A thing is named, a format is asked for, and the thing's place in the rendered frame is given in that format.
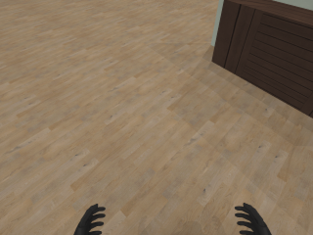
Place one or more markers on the robot left hand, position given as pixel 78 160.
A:
pixel 85 225

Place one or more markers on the pedestal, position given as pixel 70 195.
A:
pixel 270 45

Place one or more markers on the robot right hand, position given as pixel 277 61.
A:
pixel 256 224

